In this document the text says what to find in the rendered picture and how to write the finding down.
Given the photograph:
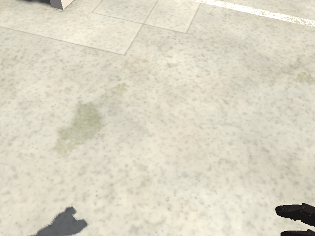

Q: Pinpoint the robot right hand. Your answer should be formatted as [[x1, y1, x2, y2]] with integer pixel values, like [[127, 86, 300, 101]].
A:
[[275, 203, 315, 236]]

